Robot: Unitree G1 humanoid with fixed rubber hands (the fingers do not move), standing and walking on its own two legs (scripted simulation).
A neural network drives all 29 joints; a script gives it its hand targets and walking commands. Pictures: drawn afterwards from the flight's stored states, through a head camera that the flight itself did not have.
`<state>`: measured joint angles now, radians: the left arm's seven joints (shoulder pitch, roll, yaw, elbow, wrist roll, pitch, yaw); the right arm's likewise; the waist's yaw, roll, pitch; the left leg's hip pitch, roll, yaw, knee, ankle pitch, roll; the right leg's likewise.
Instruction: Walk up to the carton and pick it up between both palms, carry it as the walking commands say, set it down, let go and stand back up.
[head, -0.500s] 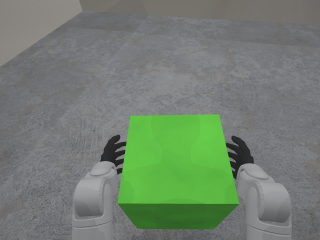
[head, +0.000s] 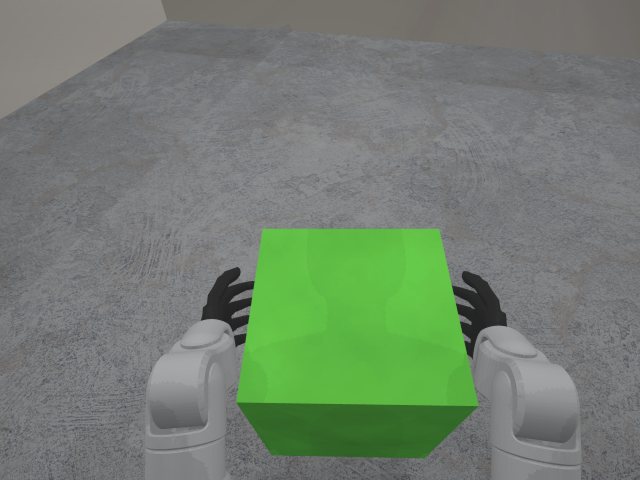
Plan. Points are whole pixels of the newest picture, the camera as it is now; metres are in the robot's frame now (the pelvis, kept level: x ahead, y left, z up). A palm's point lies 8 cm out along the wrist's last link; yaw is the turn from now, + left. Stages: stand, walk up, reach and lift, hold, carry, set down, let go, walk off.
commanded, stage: carry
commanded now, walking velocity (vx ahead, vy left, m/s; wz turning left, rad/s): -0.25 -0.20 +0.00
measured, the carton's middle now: (348, 351) +0.29 +0.00 +0.01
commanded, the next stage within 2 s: none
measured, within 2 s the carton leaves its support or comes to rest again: neither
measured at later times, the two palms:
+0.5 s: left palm out of the picture +0.10 +0.06 +0.10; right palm out of the picture +0.13 -0.24 +0.11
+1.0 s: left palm out of the picture +0.02 -0.02 +0.10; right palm out of the picture +0.03 -0.32 +0.10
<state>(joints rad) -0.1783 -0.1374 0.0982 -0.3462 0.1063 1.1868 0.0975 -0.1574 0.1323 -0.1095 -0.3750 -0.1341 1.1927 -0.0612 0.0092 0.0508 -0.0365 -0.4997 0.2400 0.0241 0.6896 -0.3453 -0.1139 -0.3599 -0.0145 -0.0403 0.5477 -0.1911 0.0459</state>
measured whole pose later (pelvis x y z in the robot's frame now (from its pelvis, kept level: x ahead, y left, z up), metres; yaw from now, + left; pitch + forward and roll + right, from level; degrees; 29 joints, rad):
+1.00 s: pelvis -0.23 -0.17 +0.01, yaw +2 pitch +1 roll +1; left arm -0.15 -0.13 0.10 -0.31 0.13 1.21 0.09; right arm -0.16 0.13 -0.11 -0.31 -0.11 1.21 -0.08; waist -0.02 -0.02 -0.09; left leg -0.39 0.08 0.07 0.56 -0.27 -0.01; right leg -0.40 -0.06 -0.03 0.53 -0.16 0.01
